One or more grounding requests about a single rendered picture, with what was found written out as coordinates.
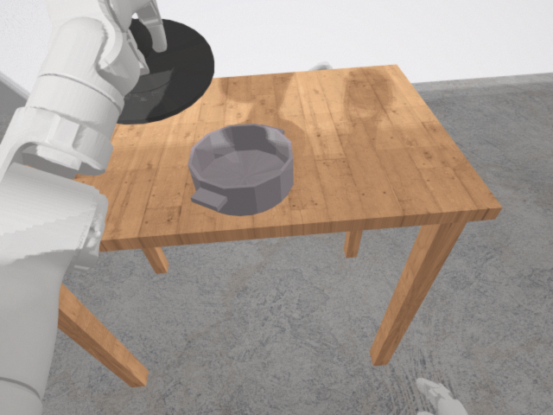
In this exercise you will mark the left robot hand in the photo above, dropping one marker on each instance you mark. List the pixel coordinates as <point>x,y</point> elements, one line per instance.
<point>149,15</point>

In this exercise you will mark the pot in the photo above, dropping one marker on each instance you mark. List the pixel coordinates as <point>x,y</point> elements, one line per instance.
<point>242,169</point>

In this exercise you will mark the robot left upper arm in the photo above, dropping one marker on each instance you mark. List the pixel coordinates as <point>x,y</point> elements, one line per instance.
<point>49,226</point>

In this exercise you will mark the left robot forearm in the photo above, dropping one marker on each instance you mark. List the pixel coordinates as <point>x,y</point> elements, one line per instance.
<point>66,125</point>

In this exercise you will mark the table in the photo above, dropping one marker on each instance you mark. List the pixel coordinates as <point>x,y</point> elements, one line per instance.
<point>368,153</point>

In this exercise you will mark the knob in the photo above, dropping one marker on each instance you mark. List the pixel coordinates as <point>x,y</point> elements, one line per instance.
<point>142,37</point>

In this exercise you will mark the right robot hand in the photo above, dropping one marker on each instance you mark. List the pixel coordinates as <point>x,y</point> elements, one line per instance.
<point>440,398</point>

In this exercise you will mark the lid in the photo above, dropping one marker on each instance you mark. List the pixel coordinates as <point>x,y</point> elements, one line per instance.
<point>177,77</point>

